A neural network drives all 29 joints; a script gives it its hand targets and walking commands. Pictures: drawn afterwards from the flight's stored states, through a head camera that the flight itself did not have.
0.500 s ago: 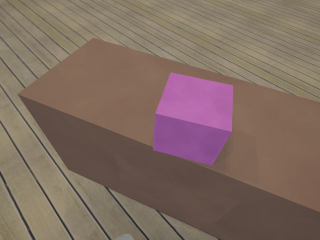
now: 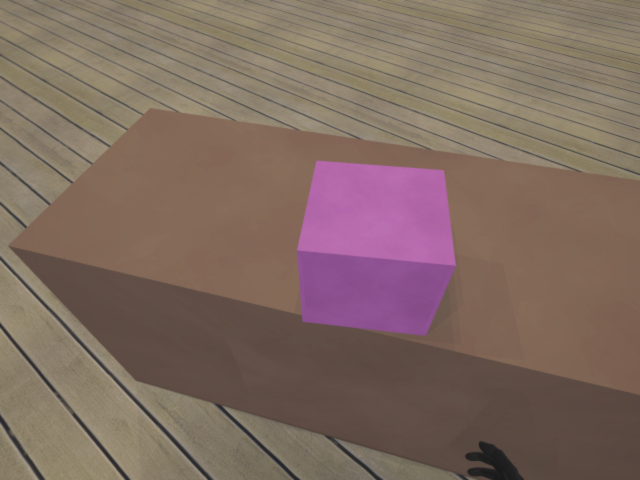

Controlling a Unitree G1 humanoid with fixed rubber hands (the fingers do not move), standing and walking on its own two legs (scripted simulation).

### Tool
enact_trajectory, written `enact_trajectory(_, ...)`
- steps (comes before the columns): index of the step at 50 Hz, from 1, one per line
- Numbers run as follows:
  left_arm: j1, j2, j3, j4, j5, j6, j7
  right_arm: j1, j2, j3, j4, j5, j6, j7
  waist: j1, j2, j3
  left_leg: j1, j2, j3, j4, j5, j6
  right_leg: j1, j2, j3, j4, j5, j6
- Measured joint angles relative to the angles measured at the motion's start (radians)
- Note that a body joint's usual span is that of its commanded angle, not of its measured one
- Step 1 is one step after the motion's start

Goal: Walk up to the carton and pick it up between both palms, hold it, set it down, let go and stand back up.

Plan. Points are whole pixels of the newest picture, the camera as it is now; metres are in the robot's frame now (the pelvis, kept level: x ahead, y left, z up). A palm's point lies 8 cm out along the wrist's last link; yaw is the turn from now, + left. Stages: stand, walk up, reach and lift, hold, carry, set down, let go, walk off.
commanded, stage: walk up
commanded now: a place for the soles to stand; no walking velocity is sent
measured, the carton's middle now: (371, 248) +0.46 -0.07 +0.00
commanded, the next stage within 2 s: none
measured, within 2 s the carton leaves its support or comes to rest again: neither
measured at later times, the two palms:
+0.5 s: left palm out of the picture +0.12 +0.24 -0.10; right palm out of the picture +0.06 -0.27 -0.13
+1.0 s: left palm out of the picture +0.15 +0.21 -0.11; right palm out of the picture +0.02 -0.28 -0.13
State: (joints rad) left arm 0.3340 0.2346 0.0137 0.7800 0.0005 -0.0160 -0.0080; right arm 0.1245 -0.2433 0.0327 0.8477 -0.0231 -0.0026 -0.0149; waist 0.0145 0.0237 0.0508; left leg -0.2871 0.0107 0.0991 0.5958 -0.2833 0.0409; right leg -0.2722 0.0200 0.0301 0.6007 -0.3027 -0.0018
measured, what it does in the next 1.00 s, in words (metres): stands, turning right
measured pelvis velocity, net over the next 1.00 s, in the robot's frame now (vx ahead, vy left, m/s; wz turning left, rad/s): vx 0.00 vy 0.00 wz -0.29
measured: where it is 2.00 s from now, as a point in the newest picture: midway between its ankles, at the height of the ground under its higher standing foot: outside the picture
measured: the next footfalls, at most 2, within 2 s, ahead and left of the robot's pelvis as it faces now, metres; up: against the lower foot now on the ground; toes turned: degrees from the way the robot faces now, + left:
none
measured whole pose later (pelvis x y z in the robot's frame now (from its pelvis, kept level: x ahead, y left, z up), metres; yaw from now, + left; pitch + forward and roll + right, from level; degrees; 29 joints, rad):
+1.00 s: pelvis +0.00 +0.00 +0.00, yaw -17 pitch -1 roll +2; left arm 0.30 0.23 0.00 0.74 0.00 -0.02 0.02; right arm 0.17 -0.28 0.02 0.87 -0.02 0.05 0.00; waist -0.02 0.00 0.05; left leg -0.22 0.04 0.24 0.58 -0.33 0.03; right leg -0.33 0.11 0.21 0.66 -0.28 -0.02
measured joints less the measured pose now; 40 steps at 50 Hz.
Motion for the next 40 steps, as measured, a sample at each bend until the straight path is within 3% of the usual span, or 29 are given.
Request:
enact_trajectory(12,-0.019,0.010,0.004,-0.039,-0.002,-0.008,0.015,-0.033,-0.022,-0.010,0.011,0.004,0.041,0.009,-0.006,-0.034,0.001,0.021,0.026,0.105,0.002,-0.021,-0.005,-0.045,0.030,0.104,0.057,-0.008,-0.001)
enact_trajectory(19,-0.017,0.011,0.003,-0.055,-0.002,-0.007,0.019,-0.011,-0.033,-0.013,0.005,0.001,0.045,0.011,-0.021,-0.025,0.002,0.016,0.036,0.137,0.012,-0.031,-0.004,-0.067,0.044,0.140,0.072,-0.006,0.002)
enact_trajectory(26,-0.012,0.022,0.011,-0.081,0.004,-0.002,0.026,0.018,-0.035,-0.013,0.015,-0.002,0.051,0.011,-0.013,-0.034,0.014,0.025,0.051,0.177,0.039,-0.054,-0.006,-0.085,0.052,0.155,0.118,-0.022,0.002)
enact_trajectory(30,-0.003,0.015,0.010,-0.084,-0.001,-0.004,0.030,0.022,-0.048,-0.016,0.016,0.001,0.069,0.017,-0.019,-0.015,0.016,0.015,0.060,0.162,0.071,-0.078,-0.014,-0.086,0.065,0.151,0.127,-0.026,-0.007)
enact_trajectory(32,-0.002,0.008,0.009,-0.080,-0.003,0.000,0.035,0.023,-0.054,-0.018,0.005,0.003,0.071,0.019,-0.018,-0.004,0.015,0.006,0.029,0.112,0.074,-0.105,-0.015,-0.085,0.072,0.158,0.114,-0.017,-0.005)
enact_trajectory(34,-0.005,0.005,0.006,-0.072,-0.001,0.010,0.038,0.026,-0.050,-0.014,-0.003,0.004,0.056,0.017,-0.019,0.000,0.013,0.016,0.007,0.085,0.038,-0.054,-0.006,-0.078,0.078,0.173,0.089,-0.001,-0.001)
enact_trajectory(40,-0.023,0.016,-0.001,-0.070,0.013,0.008,0.025,0.053,-0.028,-0.003,0.007,0.002,0.024,0.010,-0.012,-0.030,0.004,0.049,0.012,0.125,-0.006,-0.046,0.004,-0.071,0.073,0.173,0.066,0.014,-0.009)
